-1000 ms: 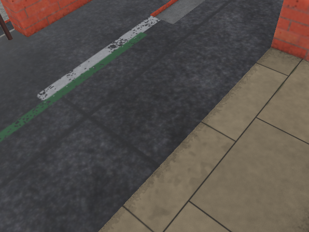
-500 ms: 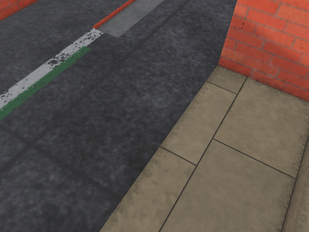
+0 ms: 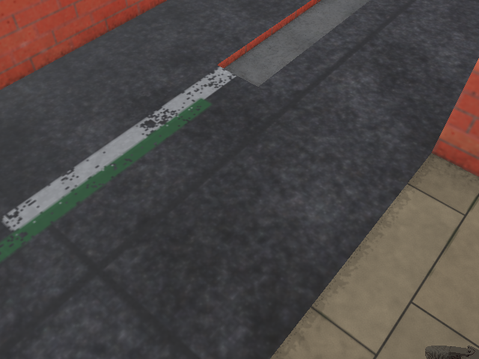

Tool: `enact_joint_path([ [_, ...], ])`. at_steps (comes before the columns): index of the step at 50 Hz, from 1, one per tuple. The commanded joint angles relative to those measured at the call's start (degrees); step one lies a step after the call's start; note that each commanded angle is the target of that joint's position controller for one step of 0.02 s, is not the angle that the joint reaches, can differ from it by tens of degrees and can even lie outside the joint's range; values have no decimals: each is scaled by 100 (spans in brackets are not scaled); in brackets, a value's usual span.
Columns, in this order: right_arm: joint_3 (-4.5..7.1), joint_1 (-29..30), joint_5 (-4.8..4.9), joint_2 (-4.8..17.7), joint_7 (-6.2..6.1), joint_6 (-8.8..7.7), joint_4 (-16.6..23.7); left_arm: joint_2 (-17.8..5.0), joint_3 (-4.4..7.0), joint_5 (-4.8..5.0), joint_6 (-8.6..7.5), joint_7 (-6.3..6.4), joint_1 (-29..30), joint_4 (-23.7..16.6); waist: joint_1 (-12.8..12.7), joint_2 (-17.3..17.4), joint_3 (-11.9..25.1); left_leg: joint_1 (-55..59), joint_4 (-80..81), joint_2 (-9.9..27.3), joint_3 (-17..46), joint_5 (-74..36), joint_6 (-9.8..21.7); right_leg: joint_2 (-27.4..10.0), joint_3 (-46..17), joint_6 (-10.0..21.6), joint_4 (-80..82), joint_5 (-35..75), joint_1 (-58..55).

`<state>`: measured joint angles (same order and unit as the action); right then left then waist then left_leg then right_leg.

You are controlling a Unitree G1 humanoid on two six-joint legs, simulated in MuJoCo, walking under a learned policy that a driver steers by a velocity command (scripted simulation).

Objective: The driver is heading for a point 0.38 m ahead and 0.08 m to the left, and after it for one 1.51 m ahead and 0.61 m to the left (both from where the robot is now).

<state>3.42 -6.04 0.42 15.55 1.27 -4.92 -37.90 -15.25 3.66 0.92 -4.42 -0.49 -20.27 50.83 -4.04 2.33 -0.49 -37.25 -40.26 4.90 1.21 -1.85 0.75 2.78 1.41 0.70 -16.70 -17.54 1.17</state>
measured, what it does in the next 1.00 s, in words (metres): walks ahead, turning left: left foot, then right foot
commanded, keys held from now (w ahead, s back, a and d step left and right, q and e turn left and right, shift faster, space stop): w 0.26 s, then w+q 0.74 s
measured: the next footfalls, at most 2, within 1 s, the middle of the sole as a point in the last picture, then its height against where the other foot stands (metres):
left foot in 0.06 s outside the picture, level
right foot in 0.60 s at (301, 357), level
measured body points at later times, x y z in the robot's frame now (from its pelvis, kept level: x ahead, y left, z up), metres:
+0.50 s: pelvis +0.26 +0.03 +0.01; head +0.28 +0.05 +0.46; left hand +0.47 +0.27 -0.08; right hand +0.27 -0.25 -0.11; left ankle +0.16 +0.11 -0.74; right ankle +0.46 -0.14 -0.69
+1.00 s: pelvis +0.51 +0.04 -0.03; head +0.53 +0.05 +0.42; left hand +0.42 +0.30 -0.15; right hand +0.78 -0.14 -0.11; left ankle +0.61 +0.23 -0.73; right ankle +0.46 -0.11 -0.74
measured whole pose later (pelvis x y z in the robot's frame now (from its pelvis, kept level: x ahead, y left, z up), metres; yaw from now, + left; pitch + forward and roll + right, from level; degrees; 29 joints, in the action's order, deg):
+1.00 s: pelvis +0.51 +0.04 -0.03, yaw +22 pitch +2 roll -3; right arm 5.3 -7.9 1.3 17.1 3.7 0.0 -39.0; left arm -15.3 4.4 0.2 -5.9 1.4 -21.9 48.7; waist -4.2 2.5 -0.5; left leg -36.7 -39.1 3.2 6.5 -16.3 3.4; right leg -2.2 11.7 -1.3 -36.4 -28.9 8.7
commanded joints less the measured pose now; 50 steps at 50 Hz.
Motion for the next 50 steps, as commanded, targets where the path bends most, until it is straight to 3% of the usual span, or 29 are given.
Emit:
enact_joint_path([
  [1,179,-498,48,555,53,-32,288,-921,181,81,-43,1,513,-452,648,-523,-25,1465,183,-244,-156,378,264,-1509,-631,965,-59,2422,903],
  [3,374,-1877,22,917,52,-68,-103,-818,116,-2,45,56,574,-484,1352,-317,561,3040,589,-456,-304,383,482,-1043,-295,662,-2068,3061,1121],
  [4,482,-2217,7,1540,17,-86,-73,-386,-26,-190,52,54,-271,-525,1059,1209,1243,4424,787,861,1374,477,1020,-474,5,360,-4381,767,2229],
  [5,383,-2271,14,1539,74,-105,40,55,-185,-21,-77,-22,-1183,-408,709,2384,2030,5438,1924,1802,4221,1343,1938,210,-528,244,-6157,-1703,3679],
  [6,275,-2287,60,1036,111,-125,-24,-570,-42,201,-151,-37,-593,-415,973,1314,1549,5065,2449,1742,4336,2090,1849,-25,-906,334,-6623,-1371,4396],
  [7,202,-1858,60,863,120,-131,32,-843,21,230,-142,-10,262,-685,943,445,796,4353,2362,1579,3481,1894,1646,-325,-724,379,-6611,-790,4632],
  [8,141,-1425,19,767,142,-138,73,-765,-2,107,-80,27,578,-803,761,-52,443,3576,2379,1431,2845,1199,1590,-602,-652,343,-6346,-325,4484],
  [9,98,-1170,-41,652,151,-166,88,-722,19,2,-8,48,579,-824,595,13,390,3111,2478,1224,2421,830,1525,-828,-727,319,-5961,-29,4151],
  [11,64,-941,-63,556,129,-191,23,-611,29,23,114,53,401,-805,344,91,253,2685,2867,882,1851,806,1394,-1001,-758,307,-5312,322,3697],
  [13,62,-1063,-42,599,111,-220,-132,-512,13,-3,178,63,475,-844,281,-1,131,2732,3071,829,1496,222,1383,-1043,-744,262,-4849,654,3814],
  [16,100,-1419,39,716,-3,-128,-376,-435,-20,-152,124,43,1140,-1094,422,-121,0,3048,3132,665,1095,-589,1287,-1010,-610,106,-3711,1432,4163],
  [20,126,-1795,140,813,-93,-18,-649,-294,-93,-97,40,-49,1871,-1301,709,81,-88,3134,3069,446,814,-276,1133,-745,-459,-55,-2191,2385,3810],
  [23,130,-1988,151,873,-98,41,-808,-313,-107,-78,-56,-167,2446,-1503,908,157,-288,3090,2912,470,971,259,1161,-513,-368,-50,-1472,2497,3475],
  [24,123,-2013,92,852,-82,78,-849,-304,-106,-55,-103,-202,2582,-1564,913,286,-242,3144,2741,510,1066,227,1182,-461,-383,-30,-1491,2397,3350],
  [26,148,-2036,112,884,-97,152,-861,-439,-80,-44,-190,-252,2633,-1631,868,370,-229,3380,2417,596,1310,285,1162,-372,-379,66,-1204,1877,3246],
  [27,185,-1894,54,950,-133,148,-842,-600,-7,-57,-262,-281,2221,-1530,636,611,-14,3410,2164,753,1390,-39,1117,-451,-576,183,-1499,2159,2802],
  [29,189,-1469,98,923,-151,181,-660,-879,134,-114,-347,-269,1297,-1244,111,496,400,3252,1190,425,1286,-1016,907,-265,-395,407,-1194,1626,1606],
  [30,139,-1381,95,805,-134,201,-532,-1000,203,-170,-377,-238,476,-1052,-276,154,921,2762,32,46,1144,-974,753,-514,-501,608,-1048,1684,372],
  [31,23,-1987,75,337,-112,165,-516,-1273,262,-189,-340,-187,-138,-931,-158,-935,1693,1118,-1680,-485,790,1272,429,-1678,-1757,1212,-1166,1542,-1635],
  [32,-75,-2392,184,87,-93,104,-473,-1105,246,-45,-212,-209,-380,-777,0,-2161,2033,-505,-2908,-780,598,3471,257,-2419,-3526,1810,-499,179,-2326],
  [33,91,-1838,318,738,-129,96,-402,-800,190,3,-175,-194,-226,-850,-158,-1449,1313,-1017,-3220,-432,745,3134,325,-2349,-3610,1669,-82,-1061,-1661],
  [34,155,-1344,334,893,-169,144,-254,-660,139,-46,-164,-186,131,-920,-117,-1003,735,-1042,-3210,-219,601,2672,346,-2252,-3087,1528,84,-926,-911],
  [36,249,-1216,155,834,-156,294,-251,-473,78,-164,-246,-205,791,-981,322,-459,175,-329,-2446,170,843,1947,288,-2060,-2279,1420,306,-71,533],
  [37,235,-1308,99,658,-130,368,-255,-512,105,-180,-294,-200,916,-941,447,-611,102,-26,-2373,218,766,1826,245,-1968,-1921,1365,410,307,889],
  [39,281,-1264,84,564,-113,430,-237,-524,151,-107,-408,-100,930,-816,550,-654,-83,70,-1872,213,839,1135,206,-1798,-1124,1151,422,1071,1218],
  [41,283,-1079,23,482,-72,402,-132,-590,191,-63,-392,12,757,-666,538,-612,2,73,-1325,139,820,95,137,-1752,-625,1122,168,1414,1236],
  [43,252,-880,18,395,43,360,-63,-618,195,-117,-345,127,586,-618,484,-471,77,175,-818,3,713,-823,196,-1716,-281,1032,-163,1360,1348],
  [46,221,-261,41,345,210,400,150,-662,194,-75,-277,207,261,-556,228,-511,-25,277,-196,-118,553,-1691,267,-1775,44,858,-615,816,1424],
  [50,158,577,130,263,346,430,439,-710,234,-74,-145,244,-321,-553,-234,-461,-399,-523,399,-79,580,-1598,274,-2148,-99,682,-1352,189,619],
])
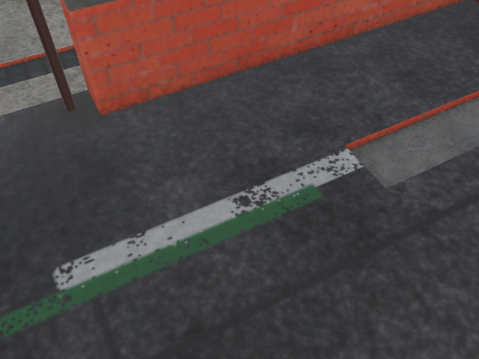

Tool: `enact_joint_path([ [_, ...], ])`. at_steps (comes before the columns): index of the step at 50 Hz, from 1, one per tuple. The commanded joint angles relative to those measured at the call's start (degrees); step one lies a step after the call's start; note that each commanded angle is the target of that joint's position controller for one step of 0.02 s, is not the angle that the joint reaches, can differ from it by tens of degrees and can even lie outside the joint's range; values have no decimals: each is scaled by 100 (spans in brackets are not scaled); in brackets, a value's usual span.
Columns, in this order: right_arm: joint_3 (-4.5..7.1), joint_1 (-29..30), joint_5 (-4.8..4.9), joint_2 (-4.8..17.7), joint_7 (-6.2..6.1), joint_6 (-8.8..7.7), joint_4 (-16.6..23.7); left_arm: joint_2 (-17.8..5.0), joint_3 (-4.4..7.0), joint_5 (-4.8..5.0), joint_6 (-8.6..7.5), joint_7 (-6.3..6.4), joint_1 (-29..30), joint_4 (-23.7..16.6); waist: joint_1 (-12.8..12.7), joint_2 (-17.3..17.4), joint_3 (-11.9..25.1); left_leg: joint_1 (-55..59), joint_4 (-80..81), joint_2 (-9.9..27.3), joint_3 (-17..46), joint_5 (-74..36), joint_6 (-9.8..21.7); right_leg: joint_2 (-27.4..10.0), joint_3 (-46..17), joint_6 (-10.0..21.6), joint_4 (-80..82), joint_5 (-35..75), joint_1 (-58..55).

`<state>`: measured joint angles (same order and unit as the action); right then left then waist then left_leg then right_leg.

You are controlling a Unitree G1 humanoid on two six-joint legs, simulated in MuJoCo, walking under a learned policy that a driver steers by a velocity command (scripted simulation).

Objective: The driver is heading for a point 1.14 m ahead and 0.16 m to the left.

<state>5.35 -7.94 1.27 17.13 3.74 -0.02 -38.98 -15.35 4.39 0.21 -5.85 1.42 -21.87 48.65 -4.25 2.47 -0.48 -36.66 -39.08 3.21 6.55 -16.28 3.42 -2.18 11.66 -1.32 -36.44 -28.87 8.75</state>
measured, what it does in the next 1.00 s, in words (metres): goes down, turning left: left foot 0.13 m lower, then right foot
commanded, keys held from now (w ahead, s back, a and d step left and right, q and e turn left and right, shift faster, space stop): w+q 0.38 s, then w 0.62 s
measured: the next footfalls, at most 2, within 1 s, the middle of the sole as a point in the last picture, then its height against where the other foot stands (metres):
left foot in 0.16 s outside the picture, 0.13 m lower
right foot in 0.56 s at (256, 350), level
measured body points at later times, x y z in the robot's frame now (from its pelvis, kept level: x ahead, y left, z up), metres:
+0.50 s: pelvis +0.30 +0.08 -0.10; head +0.33 +0.09 +0.35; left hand +0.44 +0.37 -0.18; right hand +0.44 -0.17 -0.22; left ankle +0.20 +0.15 -0.84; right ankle +0.50 -0.02 -0.81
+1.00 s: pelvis +0.56 +0.15 -0.09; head +0.59 +0.16 +0.35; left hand +0.46 +0.41 -0.22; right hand +0.85 +0.01 -0.18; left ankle +0.66 +0.33 -0.81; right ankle +0.50 +0.00 -0.84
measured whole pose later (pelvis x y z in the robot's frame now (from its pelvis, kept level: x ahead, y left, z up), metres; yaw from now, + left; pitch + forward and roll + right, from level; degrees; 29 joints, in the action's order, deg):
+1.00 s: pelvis +0.56 +0.15 -0.09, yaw +19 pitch +3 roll -1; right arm 2.4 -2.9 0.9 14.6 1.6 -3.8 -39.9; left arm -15.7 3.5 1.5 -4.1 -0.6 -21.9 48.8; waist -6.1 2.0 -1.0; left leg -32.5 -31.1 3.3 1.9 1.4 0.4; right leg 1.8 0.6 1.0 -15.9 -16.9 1.6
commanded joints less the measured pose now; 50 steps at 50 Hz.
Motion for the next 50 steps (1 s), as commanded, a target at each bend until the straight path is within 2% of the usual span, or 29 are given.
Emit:
enact_joint_path([
  [1,-62,990,54,45,108,-59,577,-646,158,-10,53,52,-324,-306,-318,-443,-454,-611,396,87,-25,-141,10,-1691,-1105,820,384,1239,-218],
  [3,-93,1167,94,-18,146,-65,585,-677,173,5,161,67,-443,-324,-438,-433,-660,-529,710,99,-185,129,11,-1779,-1070,707,70,1405,-237],
  [5,-92,983,55,-24,141,-97,463,-817,202,86,240,50,-394,-317,-328,-465,-689,271,1108,48,-517,547,84,-1766,-825,539,-375,2182,40],
  [6,6,482,9,121,105,-104,278,-931,240,98,236,30,-376,-314,-69,-417,-443,1124,1161,-133,-752,762,171,-1672,-600,467,-1023,2923,247],
  [7,164,-350,-63,347,26,-102,-2,-1041,274,140,191,-2,-295,-304,424,-321,27,2357,1347,-465,-1110,537,310,-1377,-269,364,-2119,3673,501],
  [8,339,-1324,-113,682,-65,-64,-347,-965,261,153,106,-44,-261,-260,983,-117,483,4051,1575,-435,-1102,-335,627,-1051,-42,134,-3835,3236,1412],
  [9,380,-1542,-204,1186,-122,-117,-400,-380,140,-3,-30,-74,-442,-410,903,1293,767,6115,109,484,98,-3122,1156,-348,-145,-149,-6697,-1494,3916],
  [10,326,-1960,-100,1394,-95,-213,-242,-538,-5,8,-210,-136,-712,-742,993,1231,2261,6991,-292,1430,1692,-3741,2094,-305,-1204,-222,-7411,-1592,4512],
  [11,339,-2473,-114,1358,-132,-187,-227,-751,-23,257,-318,-160,-77,-1121,1371,840,2794,7151,867,1739,2740,-667,2474,-184,-1684,-213,-6941,-1080,4893],
  [12,324,-2141,-145,1322,-242,-181,-392,-505,-80,411,-385,-116,357,-1215,1083,425,2237,6453,1631,1752,3308,1992,2217,-319,-1814,-107,-6191,-96,5381],
  [13,172,-1278,-140,863,-294,-231,-98,-617,-75,295,-327,9,698,-1178,875,-86,1572,5552,1830,1676,3401,2262,1957,-470,-1783,-112,-5885,264,5343],
  [14,26,-388,-114,611,-302,-316,177,-863,28,100,-232,38,551,-1059,370,-626,989,4118,1921,1526,2946,1602,1841,-632,-1995,-186,-4600,1045,4584],
  [15,31,20,-102,627,-308,-328,249,-800,72,-72,-97,68,436,-997,92,-431,520,3074,2068,1270,2527,1206,1779,-669,-1931,-342,-3783,1099,3946],
  [17,33,139,-163,585,-347,-374,253,-661,61,-184,-20,52,690,-1041,105,-226,187,1957,2212,906,1804,550,1624,-676,-1751,-471,-2399,1204,3064],
  [19,100,-33,-94,717,-443,-370,126,-356,-45,-168,-62,-27,1100,-1114,279,24,233,1429,2168,291,984,269,1319,-307,-1452,-425,-951,2260,2096],
  [20,114,-247,-59,726,-480,-345,28,-307,-70,-119,-82,-81,1232,-1090,424,129,366,1558,2151,193,814,387,1198,-104,-1338,-390,-434,2914,1822],
  [24,71,-999,34,532,-451,-299,-337,-428,-29,-20,-73,-215,1829,-1228,727,156,211,2330,1963,433,1165,1361,951,90,-1379,-34,411,3164,1737],
  [26,74,-1055,24,556,-438,-266,-371,-556,29,-22,-108,-240,1870,-1297,646,278,127,2662,1765,571,1397,1500,832,128,-1351,204,599,2832,1621],
  [28,33,-903,-21,466,-426,-266,-301,-778,158,-72,-141,-209,1167,-1133,215,236,417,2643,935,246,1196,646,604,153,-1299,499,796,2770,536],
  [29,-46,-816,-90,285,-409,-274,-195,-1038,245,-117,-148,-186,336,-1024,-163,-182,1028,2079,-458,-152,774,1174,372,-497,-2003,818,769,2870,-742],
  [30,-149,-1673,27,-51,-416,-350,-201,-1515,369,-159,-116,-205,-391,-821,-28,-1775,1830,336,-2678,-1028,235,3591,-63,-1774,-4439,1854,1206,1933,-2586],
  [31,-118,-1544,36,291,-403,-380,-240,-1116,279,17,-97,-243,-467,-748,-105,-1691,1688,-667,-3400,-872,471,4938,-105,-2056,-5683,1930,1834,240,-2677],
  [32,-26,-947,58,630,-389,-382,-130,-835,184,51,-75,-233,-63,-830,-182,-1051,770,-1048,-3642,-567,471,4505,-76,-1864,-5037,1677,2005,-277,-1975],
  [33,-45,-532,21,576,-393,-369,-10,-759,133,-23,-16,-221,344,-904,-36,-622,336,-970,-3449,-279,158,4046,-64,-1621,-4356,1504,2102,95,-1261],
  [34,-40,-364,-65,523,-384,-378,47,-629,78,-48,2,-235,587,-897,105,-475,-4,-809,-3011,-81,44,3727,-86,-1398,-3861,1483,2259,717,-633],
  [37,-54,-600,-68,288,-374,-343,-27,-525,22,-40,-33,-237,767,-843,379,-822,96,-52,-2206,167,-175,3355,-201,-1005,-2964,1380,2541,1951,-10],
  [42,-184,140,-113,40,-358,-391,160,-877,114,56,5,-171,547,-608,201,-660,58,111,-411,190,-408,2115,-400,-880,-2114,1354,2757,2843,25],
  [47,-206,849,-26,95,-248,-455,331,-959,125,132,84,-181,70,-318,-84,-690,-88,474,658,-7,-535,1475,-393,-964,-1898,1247,2600,2811,-262],
  [50,-182,1005,-17,215,-167,-508,436,-1055,149,160,164,-169,-4,-191,-18,-768,-171,592,988,-77,-573,1938,-176,-1191,-2019,1147,2316,3057,-651],
])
